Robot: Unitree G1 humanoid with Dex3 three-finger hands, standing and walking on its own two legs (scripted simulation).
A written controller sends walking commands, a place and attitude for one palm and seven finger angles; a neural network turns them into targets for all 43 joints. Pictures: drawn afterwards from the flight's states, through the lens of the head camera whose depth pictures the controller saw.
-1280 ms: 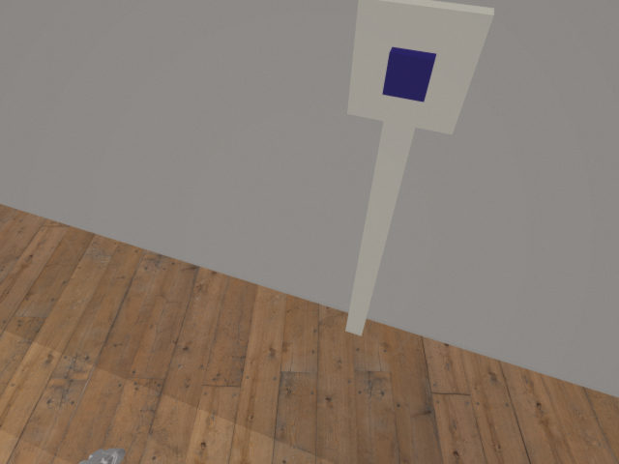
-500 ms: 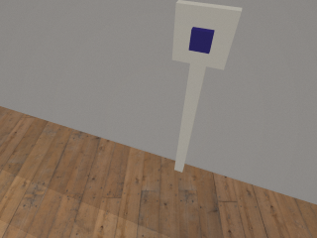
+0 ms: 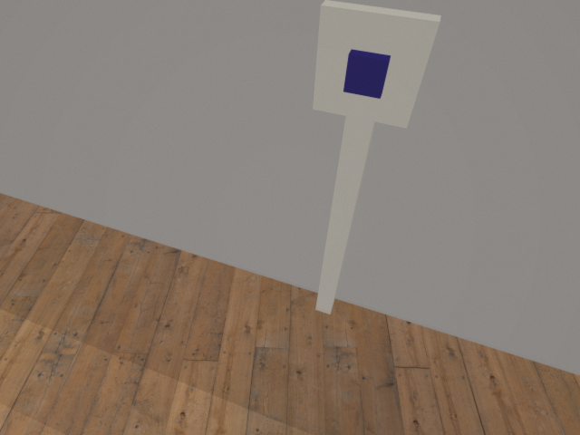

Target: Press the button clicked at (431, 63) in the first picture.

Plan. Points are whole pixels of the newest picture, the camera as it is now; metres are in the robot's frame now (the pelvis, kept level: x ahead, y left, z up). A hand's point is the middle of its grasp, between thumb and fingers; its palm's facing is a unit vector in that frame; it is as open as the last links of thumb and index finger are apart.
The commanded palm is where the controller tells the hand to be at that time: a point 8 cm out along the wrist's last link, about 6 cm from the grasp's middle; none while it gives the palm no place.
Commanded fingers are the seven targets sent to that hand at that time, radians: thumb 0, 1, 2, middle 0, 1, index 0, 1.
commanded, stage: look at it before walking up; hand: left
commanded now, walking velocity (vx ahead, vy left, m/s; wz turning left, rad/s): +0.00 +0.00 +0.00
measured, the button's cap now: (366, 73) +0.66 -0.09 +0.19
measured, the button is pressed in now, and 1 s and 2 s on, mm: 0 0 0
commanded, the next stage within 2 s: turn to face it in 0.16 s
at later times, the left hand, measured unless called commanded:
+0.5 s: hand out of the picture +0.06 +0.22 -0.17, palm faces -0.06 -0.96 -0.28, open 7.3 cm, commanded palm none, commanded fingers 0.00 0.90 0.90 -0.20 -0.30 -0.20 -0.30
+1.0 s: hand out of the picture +0.07 +0.21 -0.18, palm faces -0.19 -0.96 -0.19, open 7.3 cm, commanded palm none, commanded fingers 0.00 0.90 0.90 -0.20 -0.30 -0.20 -0.30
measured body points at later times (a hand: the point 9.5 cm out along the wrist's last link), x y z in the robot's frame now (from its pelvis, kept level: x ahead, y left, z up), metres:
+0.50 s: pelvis +0.00 +0.00 -0.01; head +0.01 +0.00 +0.44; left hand +0.07 +0.27 -0.15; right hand +0.06 -0.27 -0.15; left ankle -0.01 +0.13 -0.75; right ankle +0.00 -0.12 -0.75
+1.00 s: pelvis -0.03 +0.03 -0.01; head +0.00 +0.04 +0.44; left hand +0.08 +0.26 -0.16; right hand -0.05 -0.22 -0.15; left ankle -0.01 +0.13 -0.75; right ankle -0.07 -0.09 -0.69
